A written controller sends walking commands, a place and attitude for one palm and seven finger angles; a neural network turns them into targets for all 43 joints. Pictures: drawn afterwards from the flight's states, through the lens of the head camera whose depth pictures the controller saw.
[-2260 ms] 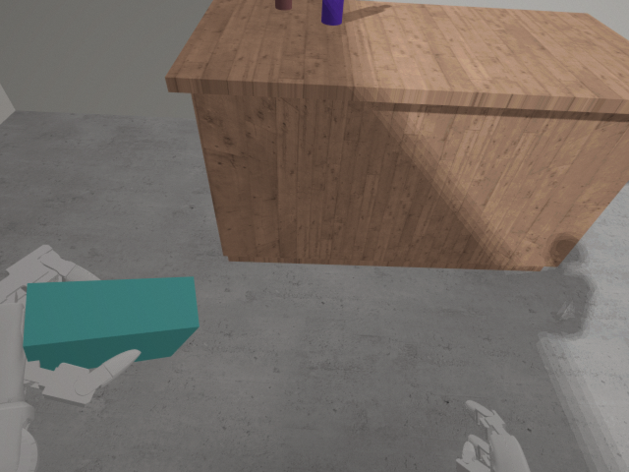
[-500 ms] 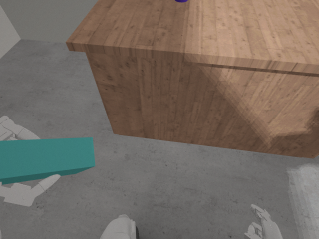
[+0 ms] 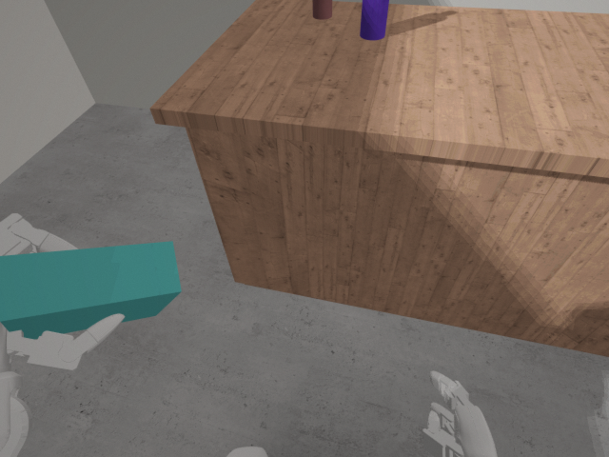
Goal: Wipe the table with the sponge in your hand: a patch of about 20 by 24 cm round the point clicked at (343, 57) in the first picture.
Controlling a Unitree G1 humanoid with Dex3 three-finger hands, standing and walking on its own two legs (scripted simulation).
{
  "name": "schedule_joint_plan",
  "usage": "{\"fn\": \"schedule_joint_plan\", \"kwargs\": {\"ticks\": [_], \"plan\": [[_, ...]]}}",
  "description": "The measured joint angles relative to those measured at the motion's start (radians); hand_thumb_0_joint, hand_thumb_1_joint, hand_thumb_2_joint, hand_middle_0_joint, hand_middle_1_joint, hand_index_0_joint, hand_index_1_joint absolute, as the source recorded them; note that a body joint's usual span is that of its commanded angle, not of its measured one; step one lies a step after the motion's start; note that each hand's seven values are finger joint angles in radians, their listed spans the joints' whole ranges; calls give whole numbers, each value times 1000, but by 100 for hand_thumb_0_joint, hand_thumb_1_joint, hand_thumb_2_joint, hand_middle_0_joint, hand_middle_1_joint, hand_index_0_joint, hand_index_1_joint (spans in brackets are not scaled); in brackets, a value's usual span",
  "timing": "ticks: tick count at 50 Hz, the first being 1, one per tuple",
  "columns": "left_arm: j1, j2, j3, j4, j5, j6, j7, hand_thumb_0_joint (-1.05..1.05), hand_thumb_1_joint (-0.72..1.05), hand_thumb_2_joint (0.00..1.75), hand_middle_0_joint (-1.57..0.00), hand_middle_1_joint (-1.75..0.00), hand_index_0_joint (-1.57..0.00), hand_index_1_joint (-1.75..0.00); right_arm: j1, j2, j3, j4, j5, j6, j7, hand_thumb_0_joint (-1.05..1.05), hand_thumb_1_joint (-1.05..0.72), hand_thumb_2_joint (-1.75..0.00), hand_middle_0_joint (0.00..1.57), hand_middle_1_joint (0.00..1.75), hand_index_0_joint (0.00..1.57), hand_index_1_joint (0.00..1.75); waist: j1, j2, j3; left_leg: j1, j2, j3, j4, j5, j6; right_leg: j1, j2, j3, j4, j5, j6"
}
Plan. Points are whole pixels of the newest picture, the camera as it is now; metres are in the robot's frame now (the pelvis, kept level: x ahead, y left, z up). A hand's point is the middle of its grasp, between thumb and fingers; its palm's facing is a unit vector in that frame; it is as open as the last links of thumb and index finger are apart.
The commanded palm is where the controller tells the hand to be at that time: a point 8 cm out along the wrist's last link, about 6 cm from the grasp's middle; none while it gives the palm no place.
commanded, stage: turn to face it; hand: left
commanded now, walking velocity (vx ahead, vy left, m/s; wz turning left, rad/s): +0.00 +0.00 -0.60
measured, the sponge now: (119, 288) +0.22 +0.22 +0.17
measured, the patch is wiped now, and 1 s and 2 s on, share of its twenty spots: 0.00 0.00 0.00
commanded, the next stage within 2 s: take the last steps up to it in 0.74 s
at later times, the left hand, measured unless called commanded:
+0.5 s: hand (199, 280) +0.24 +0.14 +0.18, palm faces +0.14 -0.89 -0.43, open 9.5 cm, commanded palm +0.20 +0.19 +0.20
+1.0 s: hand (274, 380) +0.15 +0.05 +0.19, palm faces +0.01 -0.90 -0.43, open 9.5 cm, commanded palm +0.12 +0.11 +0.20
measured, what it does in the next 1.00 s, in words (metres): walks backwards, turning right: left foot, then right foot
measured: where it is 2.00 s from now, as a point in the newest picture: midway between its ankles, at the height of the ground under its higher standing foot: outside the picture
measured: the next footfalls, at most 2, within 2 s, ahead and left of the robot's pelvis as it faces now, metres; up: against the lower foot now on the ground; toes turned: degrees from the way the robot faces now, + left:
left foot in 0.28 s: +0.04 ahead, +0.11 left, +0.00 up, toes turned -7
right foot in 0.58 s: -0.04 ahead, -0.16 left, +0.00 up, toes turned -25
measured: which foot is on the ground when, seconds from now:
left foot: up 0.00-0.26, down 0.28-0.60, up 0.62-1.00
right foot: down 0.00-0.30, up 0.32-0.56, down 0.58-1.00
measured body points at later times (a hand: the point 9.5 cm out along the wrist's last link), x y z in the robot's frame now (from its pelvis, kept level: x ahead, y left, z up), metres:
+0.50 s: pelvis -0.04 -0.03 +0.01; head -0.02 -0.03 +0.46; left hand +0.22 +0.19 +0.20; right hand +0.04 -0.29 -0.08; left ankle +0.00 +0.11 -0.72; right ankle -0.06 -0.14 -0.69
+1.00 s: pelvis -0.14 -0.08 +0.02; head -0.13 -0.08 +0.47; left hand +0.14 +0.10 +0.21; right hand -0.10 -0.38 -0.06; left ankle -0.11 +0.05 -0.70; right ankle -0.07 -0.15 -0.72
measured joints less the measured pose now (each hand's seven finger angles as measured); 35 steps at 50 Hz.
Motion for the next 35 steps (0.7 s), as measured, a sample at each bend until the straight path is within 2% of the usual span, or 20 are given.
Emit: {"fn": "schedule_joint_plan", "kwargs": {"ticks": [2,4,6,8,10,12,14,15,17,19,21,25,28,29,30,31,33,35], "plan": [[-52,-35,-35,62,1,27,-2,-1,-43,99,-81,-136,-81,-136,-16,-28,-13,26,-2,10,-7,1,-90,-90,21,30,21,30,-10,-4,1,-39,-42,-34,137,-122,-2,-12,0,12,12,-2,-29],[-73,-50,-59,81,-1,48,-4,-1,-43,99,-81,-136,-81,-136,-31,-48,-22,34,-2,26,-11,1,-90,-90,21,30,21,30,-22,-32,6,-61,-84,-43,257,-158,-7,-20,0,43,-6,16,-41],[-54,-41,-67,58,-5,45,-8,-1,-43,99,-81,-136,-81,-136,-43,-61,-27,18,-3,42,-15,1,-90,-90,21,30,21,30,-52,-61,12,-55,-109,-42,275,-159,-9,-24,8,72,-39,46,-47],[-15,-13,-64,4,-9,32,-13,-1,-43,99,-81,-136,-81,-136,-47,-71,-35,-10,-4,55,-14,1,-90,-90,20,30,20,30,-84,-84,14,-27,-122,-40,215,-144,-10,-31,24,95,-71,75,-52],[26,27,-49,-64,-12,11,-18,-1,-43,99,-81,-136,-81,-136,-41,-80,-48,-39,-4,66,-11,1,-90,-90,20,30,20,30,-105,-101,11,11,-129,-40,114,-128,-8,-43,45,115,-92,98,-56],[62,68,-22,-125,-15,-13,-22,-1,-43,99,-81,-136,-81,-136,-29,-91,-61,-62,-3,76,-5,1,-90,-90,20,30,20,30,-117,-111,5,55,-131,-44,-5,-95,-5,-60,71,131,-102,115,-57],[89,102,12,-167,-20,-31,-23,-1,-43,99,-81,-136,-81,-136,-13,-100,-72,-77,2,87,0,1,-90,-90,20,30,20,30,-124,-115,-1,109,-126,-38,-142,3,5,-79,95,144,-89,119,-54],[94,121,31,-173,-22,-38,-24,-1,-43,99,-81,-136,-81,-136,-8,-92,-75,-75,4,94,-1,1,-90,-90,20,30,20,30,-120,-141,3,121,-133,-20,-160,36,17,-87,92,162,-70,116,-51],[99,136,56,-151,-23,-46,-27,-1,-43,99,-81,-136,-81,-136,13,-79,-76,-78,6,104,-1,1,-90,-90,20,30,20,30,-103,-163,-1,134,-128,16,-163,32,32,-124,91,167,41,-13,-24],[106,122,62,-103,-20,-43,-29,-1,-43,99,-81,-136,-81,-136,36,-69,-75,-76,0,98,-2,1,-90,-90,20,30,20,30,-96,-135,-12,142,-96,33,-159,18,33,-160,85,119,196,-107,3],[104,89,46,-59,-15,-23,-28,-1,-43,99,-81,-136,-81,-136,59,-60,-69,-70,2,91,4,1,-90,-90,20,30,20,30,-89,-97,-17,153,-61,40,-165,18,25,-157,65,78,250,-113,20],[81,34,-5,-32,-6,24,-20,-1,-43,99,-81,-136,-81,-135,78,-32,-39,-53,10,72,15,1,-90,-90,20,30,20,30,-72,-54,2,157,-7,67,-151,20,-2,-86,17,37,135,-80,40],[49,42,-30,-39,2,35,-21,-1,-43,99,-81,-136,-81,-135,74,-3,-14,-49,6,51,21,1,-90,-90,20,30,20,30,-72,-53,32,130,23,81,-93,4,-30,-12,-1,14,0,-41,44],[35,48,-33,-42,5,33,-22,-1,-43,99,-81,-136,-81,-135,68,2,-9,-48,5,45,24,1,-90,-90,20,30,20,30,-73,-45,46,115,40,79,-62,-6,-41,1,6,3,-33,14,27],[17,45,-41,-41,8,29,-25,-1,-43,99,-81,-136,-81,-135,56,-1,-9,-43,5,42,27,1,-90,-90,20,30,20,30,-85,-20,67,99,64,63,-30,-15,-39,1,27,-13,-29,33,-5],[6,47,-46,-46,11,25,-26,-1,-43,99,-81,-136,-81,-135,44,-3,-9,-35,4,44,27,1,-90,-90,20,30,20,30,-99,-8,82,74,61,34,20,-64,-31,-9,36,-22,-14,32,-35],[12,57,-40,-69,2,17,-30,-1,-43,99,-81,-136,-81,-135,16,-7,-12,-16,4,57,28,1,-90,-90,21,30,20,30,-109,-21,91,5,-2,-30,188,-164,-19,-40,35,-9,-1,28,-72],[61,71,-10,-97,-12,5,-29,-1,-43,99,-81,-136,-81,-135,-10,-14,-18,-8,1,75,25,1,-90,-90,21,30,20,30,-116,-40,88,-46,-59,-61,333,-164,-17,-58,42,21,-27,55,-85]]}}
